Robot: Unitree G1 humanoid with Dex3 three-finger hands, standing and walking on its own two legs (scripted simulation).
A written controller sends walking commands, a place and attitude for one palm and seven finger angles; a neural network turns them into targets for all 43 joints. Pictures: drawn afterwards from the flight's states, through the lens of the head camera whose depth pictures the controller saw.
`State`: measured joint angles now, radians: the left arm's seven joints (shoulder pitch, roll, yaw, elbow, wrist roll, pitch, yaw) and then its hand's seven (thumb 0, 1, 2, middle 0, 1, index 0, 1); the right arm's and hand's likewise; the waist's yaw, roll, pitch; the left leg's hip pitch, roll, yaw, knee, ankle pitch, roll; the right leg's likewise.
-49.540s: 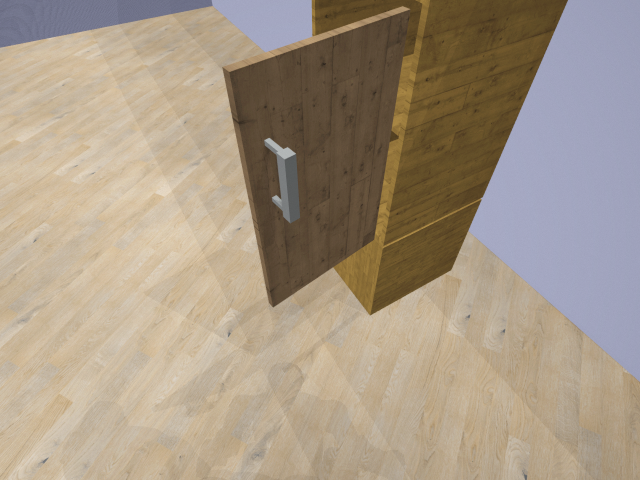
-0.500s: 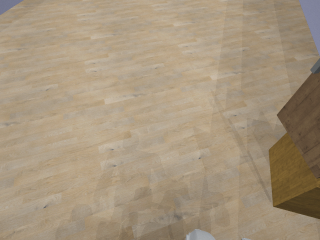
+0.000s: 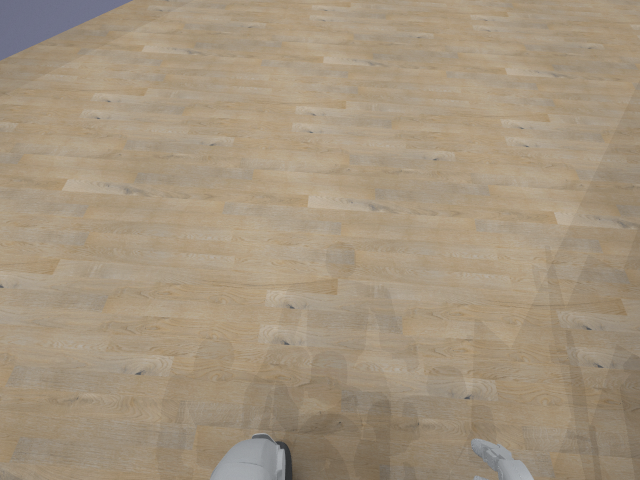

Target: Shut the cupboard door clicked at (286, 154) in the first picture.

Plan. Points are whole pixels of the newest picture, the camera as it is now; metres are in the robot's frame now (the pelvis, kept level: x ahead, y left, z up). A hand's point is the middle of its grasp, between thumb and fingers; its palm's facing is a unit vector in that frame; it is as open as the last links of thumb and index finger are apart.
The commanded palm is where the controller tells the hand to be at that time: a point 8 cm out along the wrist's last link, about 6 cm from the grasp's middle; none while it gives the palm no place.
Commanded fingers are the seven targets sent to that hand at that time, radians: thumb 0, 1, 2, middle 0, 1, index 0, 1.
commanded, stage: walk to a spot facing it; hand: left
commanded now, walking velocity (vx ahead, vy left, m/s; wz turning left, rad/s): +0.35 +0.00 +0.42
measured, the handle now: out of the picture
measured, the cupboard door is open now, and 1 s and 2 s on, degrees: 23 23 23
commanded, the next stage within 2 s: turn to face it in 0.62 s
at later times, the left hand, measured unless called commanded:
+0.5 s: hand (226, 342) +0.30 +0.17 -0.13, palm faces +0.19 -0.95 -0.24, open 7.3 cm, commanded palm none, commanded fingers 0.00 0.90 0.90 -0.20 -0.30 -0.20 -0.30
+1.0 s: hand (201, 358) +0.29 +0.22 -0.17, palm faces +0.37 -0.91 -0.19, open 7.3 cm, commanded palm none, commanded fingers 0.00 0.90 0.90 -0.20 -0.30 -0.20 -0.30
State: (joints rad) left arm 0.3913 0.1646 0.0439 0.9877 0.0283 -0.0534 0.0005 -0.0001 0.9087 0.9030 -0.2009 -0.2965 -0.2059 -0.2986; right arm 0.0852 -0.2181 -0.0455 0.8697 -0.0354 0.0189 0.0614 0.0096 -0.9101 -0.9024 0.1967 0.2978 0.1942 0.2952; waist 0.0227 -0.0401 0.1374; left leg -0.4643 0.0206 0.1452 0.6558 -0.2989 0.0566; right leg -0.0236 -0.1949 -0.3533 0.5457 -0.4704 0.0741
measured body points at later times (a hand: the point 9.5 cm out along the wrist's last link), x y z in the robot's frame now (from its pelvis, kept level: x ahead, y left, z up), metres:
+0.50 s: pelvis +0.23 -0.03 +0.01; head +0.26 -0.05 +0.45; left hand +0.29 +0.22 -0.11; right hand +0.28 -0.27 -0.16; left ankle +0.12 +0.08 -0.63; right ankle +0.27 -0.13 -0.72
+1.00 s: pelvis +0.34 +0.04 +0.01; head +0.37 +0.06 +0.46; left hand +0.27 +0.26 -0.15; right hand +0.56 -0.12 -0.12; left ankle +0.35 +0.11 -0.72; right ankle +0.36 -0.12 -0.68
